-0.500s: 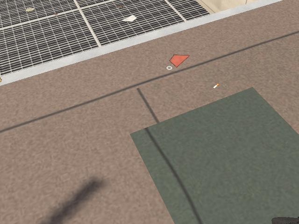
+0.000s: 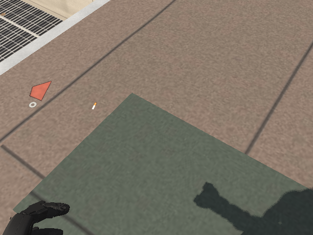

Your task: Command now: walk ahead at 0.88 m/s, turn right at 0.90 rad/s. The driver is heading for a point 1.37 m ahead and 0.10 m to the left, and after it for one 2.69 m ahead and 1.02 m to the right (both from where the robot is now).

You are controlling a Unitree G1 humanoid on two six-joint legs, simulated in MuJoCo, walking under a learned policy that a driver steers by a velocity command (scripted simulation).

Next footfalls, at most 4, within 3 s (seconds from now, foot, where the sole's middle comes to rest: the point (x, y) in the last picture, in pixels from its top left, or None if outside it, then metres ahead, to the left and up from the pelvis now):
0.02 right None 0.19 -0.09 -0.74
0.44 left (170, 205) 0.56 -0.08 -0.74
0.90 right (217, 204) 0.54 -0.28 -0.74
1.44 left None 0.40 -0.06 -0.74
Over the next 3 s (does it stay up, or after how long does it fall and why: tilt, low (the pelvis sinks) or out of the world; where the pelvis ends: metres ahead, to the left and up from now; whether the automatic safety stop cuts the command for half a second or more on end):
stays up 1.44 0.27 0.03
